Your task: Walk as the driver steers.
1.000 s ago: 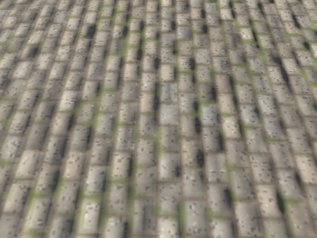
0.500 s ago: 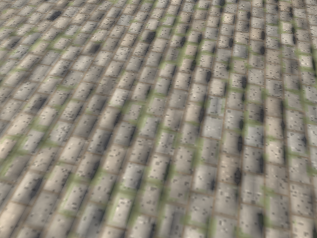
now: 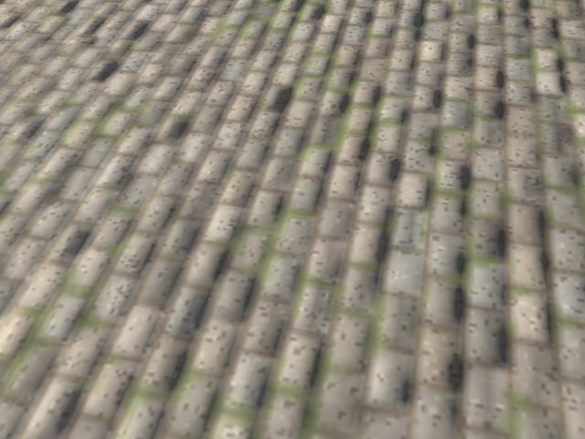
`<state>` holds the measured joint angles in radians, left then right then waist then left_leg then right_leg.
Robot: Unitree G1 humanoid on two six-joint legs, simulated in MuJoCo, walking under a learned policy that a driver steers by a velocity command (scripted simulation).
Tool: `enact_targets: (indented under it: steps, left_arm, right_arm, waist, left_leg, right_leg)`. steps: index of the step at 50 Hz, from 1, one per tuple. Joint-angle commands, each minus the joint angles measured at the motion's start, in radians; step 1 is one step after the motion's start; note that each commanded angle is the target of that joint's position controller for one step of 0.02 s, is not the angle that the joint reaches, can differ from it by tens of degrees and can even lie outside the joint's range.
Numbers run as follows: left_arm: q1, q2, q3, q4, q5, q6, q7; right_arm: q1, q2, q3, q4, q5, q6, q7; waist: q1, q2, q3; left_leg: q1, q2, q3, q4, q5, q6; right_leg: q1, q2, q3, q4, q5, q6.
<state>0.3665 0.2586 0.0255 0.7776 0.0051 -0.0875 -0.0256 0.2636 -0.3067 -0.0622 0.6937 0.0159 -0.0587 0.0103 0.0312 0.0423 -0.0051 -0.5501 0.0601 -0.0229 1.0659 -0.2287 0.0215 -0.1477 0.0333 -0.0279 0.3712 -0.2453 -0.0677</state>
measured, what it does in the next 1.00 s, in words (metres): walks ahead: left foot, then right foot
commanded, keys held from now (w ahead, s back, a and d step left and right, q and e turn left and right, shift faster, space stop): w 0.46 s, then w+e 0.54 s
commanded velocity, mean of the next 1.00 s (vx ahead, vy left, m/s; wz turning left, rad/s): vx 0.49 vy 0.00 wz -0.19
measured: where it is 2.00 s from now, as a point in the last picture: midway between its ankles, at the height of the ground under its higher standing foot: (415, 257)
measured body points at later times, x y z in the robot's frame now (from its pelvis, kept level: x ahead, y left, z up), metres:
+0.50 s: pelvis +0.28 +0.05 -0.01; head +0.31 +0.05 +0.44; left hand +0.36 +0.33 -0.13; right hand +0.40 -0.22 -0.11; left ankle +0.32 +0.14 -0.75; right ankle +0.21 -0.09 -0.66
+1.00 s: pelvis +0.56 -0.04 -0.02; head +0.60 -0.06 +0.43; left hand +0.77 +0.19 -0.11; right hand +0.60 -0.33 -0.13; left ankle +0.48 +0.14 -0.65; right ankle +0.61 -0.12 -0.75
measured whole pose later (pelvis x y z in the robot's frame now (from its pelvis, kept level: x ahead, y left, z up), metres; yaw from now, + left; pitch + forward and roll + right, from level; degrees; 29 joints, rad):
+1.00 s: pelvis +0.56 -0.04 -0.02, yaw -15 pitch +2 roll +1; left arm 0.21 0.30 0.06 0.65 -0.01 -0.06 -0.03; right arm 0.23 -0.30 -0.04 0.78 0.01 -0.10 0.01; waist 0.00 0.01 0.06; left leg -0.38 0.03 -0.03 1.20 -0.40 0.01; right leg -0.40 0.08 0.00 0.53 -0.16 -0.09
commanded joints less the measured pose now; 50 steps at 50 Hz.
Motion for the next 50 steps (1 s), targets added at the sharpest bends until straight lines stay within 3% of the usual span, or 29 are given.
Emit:
enact_targets:
  steps: [1, 6, 11, 13, 14, 15, 16, 17, 18, 19, 20, 21, 22, 23, 26, 29, 32, 37, 39, 41, 42, 43, 44, 45, 46, 47, 48, 49, 50]
  left_arm:
    - [-0.015, 0.158, 0.038, -0.057, -0.005, -0.016, 0.011]
    - [0.046, 0.172, 0.038, -0.014, -0.013, 0.001, 0.026]
    - [0.102, 0.188, 0.044, 0.03, -0.023, 0.019, 0.029]
    - [0.096, 0.203, 0.051, 0.037, -0.025, 0.028, 0.034]
    - [0.089, 0.218, 0.056, 0.038, -0.024, 0.031, 0.037]
    - [0.079, 0.23, 0.06, 0.037, -0.022, 0.037, 0.04]
    - [0.06, 0.224, 0.055, 0.03, -0.017, 0.044, 0.043]
    - [0.065, 0.185, 0.038, 0.002, 0.005, 0.041, 0.047]
    - [0.221, 0.03, -0.006, -0.012, 0.0, 0.021, 0.032]
    - [0.126, 0.151, 0.019, -0.001, -0.029, -0.002, 0.025]
    - [0.006, 0.193, 0.034, -0.043, -0.056, -0.014, 0.019]
    - [-0.053, 0.18, 0.029, -0.059, -0.048, -0.022, 0.023]
    - [-0.076, 0.17, 0.033, -0.061, -0.03, -0.021, 0.025]
    - [-0.048, 0.16, 0.035, -0.054, -0.024, -0.011, 0.023]
    - [-0.005, 0.107, 0.025, -0.035, -0.028, 0.027, 0.027]
    - [-0.098, 0.103, 0.025, -0.068, -0.023, 0.035, 0.031]
    - [-0.187, 0.09, 0.021, -0.092, -0.024, 0.022, 0.016]
    - [-0.338, 0.074, 0.014, -0.163, -0.028, 0.017, -0.015]
    - [-0.364, 0.082, 0.018, -0.194, -0.025, 0.018, -0.028]
    - [-0.329, 0.107, 0.031, -0.21, -0.023, 0.023, -0.037]
    - [-0.254, 0.135, 0.048, -0.201, -0.022, 0.027, -0.036]
    - [-0.104, 0.178, 0.076, -0.167, -0.024, 0.03, -0.03]
    - [0.07, 0.259, 0.111, -0.133, -0.027, 0.039, -0.013]
    - [0.062, 0.367, 0.128, -0.138, -0.034, 0.036, -0.007]
    - [0.099, 0.268, 0.102, -0.161, -0.029, 0.028, -0.008]
    - [0.063, 0.224, 0.088, -0.156, -0.016, 0.021, -0.006]
    - [0.001, 0.209, 0.084, -0.164, -0.018, 0.018, -0.004]
    - [-0.062, 0.183, 0.076, -0.178, -0.017, 0.02, -0.002]
    - [-0.097, 0.164, 0.068, -0.194, -0.005, 0.02, 0.001]
  right_arm:
    - [-0.071, -0.054, -0.015, -0.079, -0.009, -0.014, 0.001]
    - [-0.241, -0.005, 0.009, -0.123, -0.003, -0.029, 0.018]
    - [-0.362, -0.011, 0.013, -0.162, 0.008, -0.045, 0.052]
    - [-0.349, -0.032, 0.006, -0.164, 0.007, -0.049, 0.059]
    - [-0.31, -0.053, -0.003, -0.156, 0.004, -0.048, 0.056]
    - [-0.221, -0.084, -0.019, -0.134, 0.002, -0.045, 0.048]
    - [-0.061, -0.124, -0.04, -0.091, 0.002, -0.041, 0.036]
    - [0.132, -0.186, -0.056, -0.052, -0.01, -0.033, 0.02]
    - [0.165, -0.251, -0.065, -0.031, -0.018, -0.036, 0.026]
    - [0.169, -0.14, -0.042, -0.029, -0.008, -0.033, 0.022]
    - [0.092, -0.113, -0.03, -0.028, -0.005, -0.03, 0.015]
    - [0.027, -0.101, -0.024, -0.029, -0.007, -0.029, 0.014]
    - [-0.018, -0.081, -0.019, -0.031, -0.015, -0.031, 0.018]
    - [-0.041, -0.064, -0.013, -0.031, -0.027, -0.037, 0.019]
    - [-0.057, -0.065, -0.018, 0.001, -0.017, -0.061, 0.021]
    - [-0.032, -0.094, -0.027, 0.038, -0.026, -0.069, 0.012]
    - [-0.025, -0.11, -0.026, 0.052, -0.024, -0.065, 0.004]
    - [0.059, -0.146, -0.034, 0.1, -0.009, -0.04, -0.003]
    - [0.067, -0.156, -0.039, 0.111, -0.001, -0.02, -0.008]
    - [0.046, -0.181, -0.046, 0.105, 0.001, -0.002, -0.018]
    - [0.035, -0.194, -0.049, 0.099, 0.0, 0.008, -0.024]
    - [0.02, -0.188, -0.046, 0.09, -0.001, 0.017, -0.032]
    - [0.036, -0.155, -0.029, 0.068, -0.017, 0.013, -0.04]
    - [0.15, -0.005, 0.02, 0.018, -0.045, -0.017, -0.019]
    - [0.058, -0.094, 0.007, 0.021, -0.017, -0.056, -0.002]
    - [-0.041, -0.14, -0.006, -0.012, 0.02, -0.076, 0.008]
    - [-0.072, -0.124, 0.002, -0.023, 0.013, -0.087, 0.004]
    - [-0.084, -0.123, -0.001, -0.019, -0.01, -0.087, -0.003]
    - [-0.068, -0.128, -0.008, -0.02, -0.019, -0.077, -0.004]
  waist:
    - [0.0, -0.111, 0.063]
    - [0.052, -0.114, 0.092]
    - [0.067, -0.109, 0.132]
    - [0.036, -0.123, 0.107]
    - [0.008, -0.143, 0.067]
    - [-0.045, -0.161, -0.004]
    - [-0.132, -0.154, -0.11]
    - [-0.197, -0.066, -0.27]
    - [-0.093, 0.226, -0.431]
    - [-0.156, 0.143, -0.401]
    - [-0.143, 0.102, -0.209]
    - [-0.109, 0.0, -0.116]
    - [-0.074, -0.027, -0.05]
    - [-0.035, -0.002, -0.04]
    - [0.003, 0.02, -0.006]
    - [-0.02, 0.01, 0.049]
    - [-0.054, 0.001, 0.063]
    - [-0.119, -0.018, 0.094]
    - [-0.115, -0.012, 0.095]
    - [-0.077, 0.019, 0.05]
    - [-0.032, 0.036, -0.007]
    - [0.052, 0.023, -0.089]
    - [0.122, -0.066, -0.197]
    - [0.007, -0.334, -0.299]
    - [0.084, -0.214, -0.403]
    - [0.095, -0.166, -0.255]
    - [0.057, -0.074, -0.165]
    - [0.018, -0.035, -0.099]
    - [-0.018, -0.063, -0.082]
  left_leg:
    - [-0.232, 0.045, -0.019, -0.076, 0.127, -0.027]
    - [-0.156, 0.016, 0.024, -0.379, 0.311, -0.044]
    - [-0.135, -0.014, 0.031, -0.526, 0.296, -0.004]
    - [-0.086, -0.036, 0.04, -0.56, 0.228, 0.03]
    - [-0.012, -0.063, 0.058, -0.56, 0.187, 0.048]
    - [0.115, -0.095, 0.082, -0.563, 0.162, 0.074]
    - [0.349, -0.1, 0.092, -0.585, 0.208, 0.11]
    - [0.71, 0.08, -0.105, -0.52, 0.228, 0.172]
    - [1.048, 0.337, -0.635, -0.61, -0.005, 0.347]
    - [1.001, 0.318, -0.725, -0.731, -0.141, 0.321]
    - [0.849, 0.282, -0.554, -0.762, -0.107, 0.274]
    - [0.688, 0.244, -0.439, -0.789, 0.001, 0.248]
    - [0.561, 0.204, -0.356, -0.818, 0.107, 0.238]
    - [0.481, 0.176, -0.302, -0.85, 0.162, 0.234]
    - [0.362, 0.165, -0.171, -0.931, 0.214, 0.243]
    - [0.348, 0.152, -0.064, -0.965, 0.254, 0.226]
    - [0.368, 0.116, 0.048, -0.967, 0.284, 0.181]
    - [0.554, 0.18, 0.096, -0.934, 0.297, 0.157]
    - [0.641, 0.207, 0.108, -0.879, 0.38, 0.14]
    - [0.681, 0.212, 0.138, -0.761, 0.67, 0.114]
    - [0.68, 0.202, 0.159, -0.64, 0.837, 0.098]
    - [0.618, 0.167, 0.195, -0.44, 0.9, 0.069]
    - [0.39, 0.125, 0.204, -0.142, 0.667, 0.028]
    - [-0.085, -0.09, 0.135, 0.217, -0.26, -0.038]
    - [-0.204, -0.099, -0.076, 0.326, -0.349, -0.026]
    - [-0.276, -0.05, -0.084, 0.316, -0.258, -0.005]
    - [-0.254, -0.007, -0.075, 0.238, -0.174, 0.003]
    - [-0.199, 0.023, -0.067, 0.149, -0.131, -0.005]
    - [-0.127, 0.043, -0.073, 0.107, -0.1, -0.013]
  right_leg:
    - [0.113, -0.239, 0.248, -0.243, 0.138, -0.14]
    - [0.1, -0.209, 0.126, -0.25, 0.283, -0.116]
    - [0.197, -0.268, 0.126, -0.211, 0.341, -0.119]
    - [0.255, -0.285, 0.121, -0.15, 0.504, -0.102]
    - [0.276, -0.283, 0.115, -0.089, 0.679, -0.092]
    - [0.282, -0.27, 0.099, 0.025, 0.867, -0.081]
    - [0.214, -0.229, 0.062, 0.216, 0.935, -0.053]
    - [-0.03, -0.184, 0.051, 0.518, 0.631, -0.026]
    - [-0.429, 0.025, 0.086, 0.877, -0.259, 0.038]
    - [-0.539, -0.003, 0.198, 0.975, -0.317, 0.032]
    - [-0.603, -0.054, 0.162, 0.977, -0.239, 0.027]
    - [-0.575, -0.105, 0.13, 0.925, -0.147, 0.028]
    - [-0.541, -0.134, 0.116, 0.867, -0.094, 0.037]
    - [-0.478, -0.16, 0.125, 0.839, -0.056, 0.042]
    - [-0.434, -0.185, 0.117, 0.769, -0.025, 0.072]
    - [-0.511, -0.183, 0.135, 0.644, 0.124, 0.092]
    - [-0.484, -0.156, 0.103, 0.435, 0.314, 0.081]
    - [-0.54, -0.133, 0.059, 0.261, 0.334, 0.046]
    - [-0.567, -0.119, 0.035, 0.233, 0.24, 0.022]
    - [-0.484, -0.07, -0.02, 0.227, 0.125, -0.012]
    - [-0.375, -0.03, -0.051, 0.229, 0.082, -0.034]
    - [-0.171, 0.018, -0.069, 0.181, 0.116, -0.067]
    - [0.146, -0.071, 0.102, 0.173, 0.152, -0.126]
    - [0.513, -0.326, 0.671, 0.092, -0.011, -0.322]
    - [0.584, -0.368, 0.866, -0.042, -0.109, -0.34]
    - [0.491, -0.337, 0.709, -0.059, -0.033, -0.284]
    - [0.347, -0.295, 0.59, -0.057, 0.072, -0.255]
    - [0.21, -0.258, 0.497, -0.069, 0.192, -0.234]
    - [0.117, -0.233, 0.448, -0.091, 0.278, -0.231]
